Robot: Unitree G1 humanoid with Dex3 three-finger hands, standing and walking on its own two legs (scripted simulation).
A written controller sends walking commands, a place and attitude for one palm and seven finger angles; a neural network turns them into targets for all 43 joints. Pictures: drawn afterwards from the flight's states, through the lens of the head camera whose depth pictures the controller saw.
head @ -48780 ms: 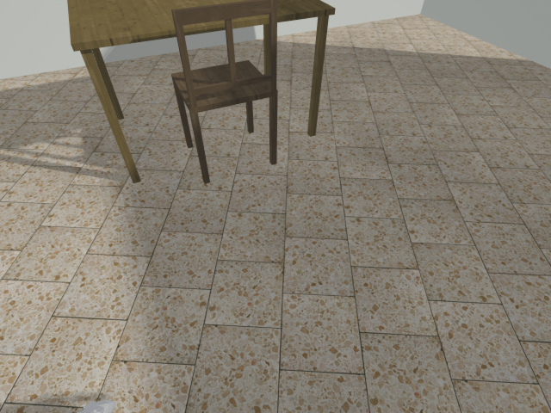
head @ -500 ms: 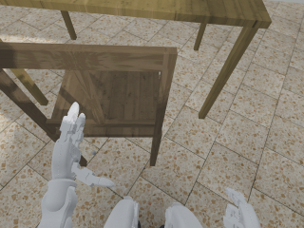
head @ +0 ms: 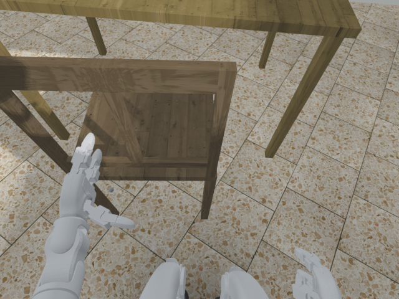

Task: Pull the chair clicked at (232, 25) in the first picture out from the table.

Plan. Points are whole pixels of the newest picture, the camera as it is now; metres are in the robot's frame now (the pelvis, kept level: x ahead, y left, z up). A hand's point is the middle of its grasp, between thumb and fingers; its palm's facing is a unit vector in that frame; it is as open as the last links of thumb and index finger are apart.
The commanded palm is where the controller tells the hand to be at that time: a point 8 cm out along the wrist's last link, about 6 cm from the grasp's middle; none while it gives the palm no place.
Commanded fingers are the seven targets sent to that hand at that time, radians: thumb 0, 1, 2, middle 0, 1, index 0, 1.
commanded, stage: push the fingers through the gap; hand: left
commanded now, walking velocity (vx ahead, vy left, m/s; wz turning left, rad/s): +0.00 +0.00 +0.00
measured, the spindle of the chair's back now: (126, 131) +0.45 +0.19 +0.02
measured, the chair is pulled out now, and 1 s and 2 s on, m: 0.21 0.21 0.21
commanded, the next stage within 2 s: hook a spindle and tug to test in 1.46 s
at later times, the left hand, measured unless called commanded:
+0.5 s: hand (123, 168) +0.35 +0.17 +0.04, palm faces +0.05 -1.00 +0.00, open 16.9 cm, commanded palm +0.34 +0.22 +0.02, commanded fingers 0.00 -0.50 0.30 -0.06 -0.08 -0.06 -0.08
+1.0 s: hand (134, 146) +0.42 +0.17 +0.01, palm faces +0.05 -1.00 -0.03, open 16.9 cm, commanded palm +0.40 +0.21 +0.02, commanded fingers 0.00 -0.50 0.30 -0.06 -0.08 -0.06 -0.08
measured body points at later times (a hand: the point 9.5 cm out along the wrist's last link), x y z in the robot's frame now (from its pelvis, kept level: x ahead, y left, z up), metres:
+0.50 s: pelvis +0.00 +0.01 +0.00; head +0.11 +0.03 +0.44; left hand +0.34 +0.22 +0.04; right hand +0.13 -0.24 -0.10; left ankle +0.03 +0.07 -0.63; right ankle +0.01 -0.09 -0.63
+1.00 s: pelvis +0.00 +0.01 +0.00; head +0.12 +0.02 +0.43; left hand +0.41 +0.22 +0.02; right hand +0.09 -0.26 -0.12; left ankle +0.03 +0.07 -0.63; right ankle +0.01 -0.09 -0.63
